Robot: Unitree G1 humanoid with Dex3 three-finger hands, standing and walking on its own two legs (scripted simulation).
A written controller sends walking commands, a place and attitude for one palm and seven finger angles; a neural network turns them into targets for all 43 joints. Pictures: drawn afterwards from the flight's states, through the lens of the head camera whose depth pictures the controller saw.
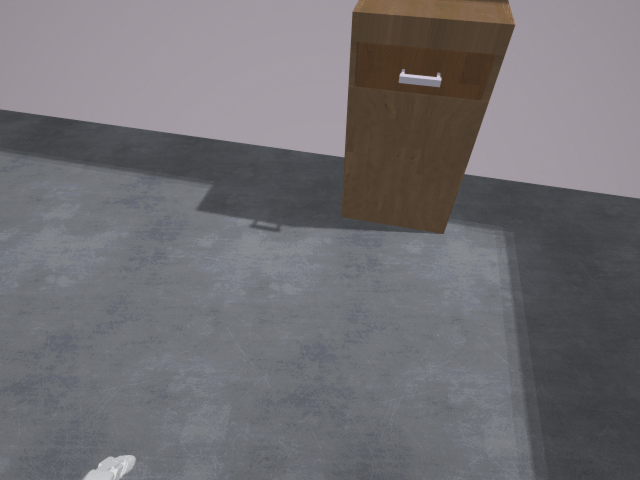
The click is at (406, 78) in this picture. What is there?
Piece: drawer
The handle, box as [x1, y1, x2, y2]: [399, 69, 441, 86]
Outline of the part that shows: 399,76 399,82 439,86 441,78 439,77 439,73 437,73 436,77 405,74 404,69 402,69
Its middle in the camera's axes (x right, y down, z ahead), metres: +0.31 -0.51 +1.21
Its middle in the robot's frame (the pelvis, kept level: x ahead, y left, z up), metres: +1.25 -0.26 -0.07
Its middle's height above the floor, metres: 0.70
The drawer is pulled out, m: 0.00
